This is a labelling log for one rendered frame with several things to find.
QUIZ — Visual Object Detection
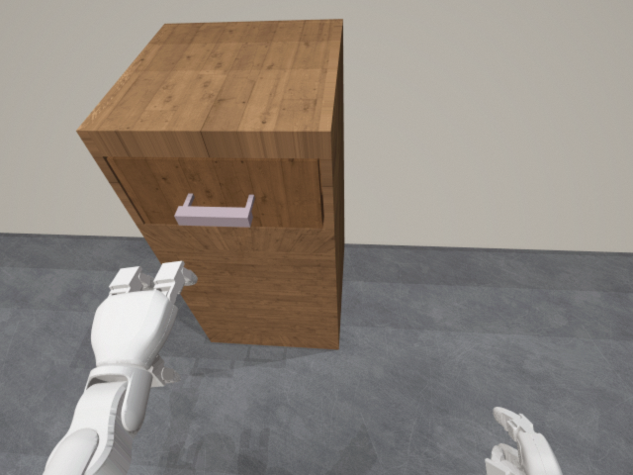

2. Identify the cabinet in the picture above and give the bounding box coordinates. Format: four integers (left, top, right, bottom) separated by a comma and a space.
76, 19, 344, 349

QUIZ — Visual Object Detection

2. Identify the robot left hand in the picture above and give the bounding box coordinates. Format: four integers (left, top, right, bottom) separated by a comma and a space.
91, 261, 198, 387

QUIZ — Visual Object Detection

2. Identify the drawer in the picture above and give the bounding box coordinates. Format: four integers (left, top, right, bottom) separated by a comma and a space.
107, 156, 324, 229

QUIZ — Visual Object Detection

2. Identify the robot right hand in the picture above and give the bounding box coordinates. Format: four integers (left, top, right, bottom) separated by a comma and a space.
485, 407, 563, 475

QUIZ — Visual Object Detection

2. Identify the left robot forearm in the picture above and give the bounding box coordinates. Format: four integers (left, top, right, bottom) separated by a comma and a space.
43, 363, 153, 475

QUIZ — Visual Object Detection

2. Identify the handle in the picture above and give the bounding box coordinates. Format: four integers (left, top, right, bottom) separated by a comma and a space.
174, 193, 255, 228

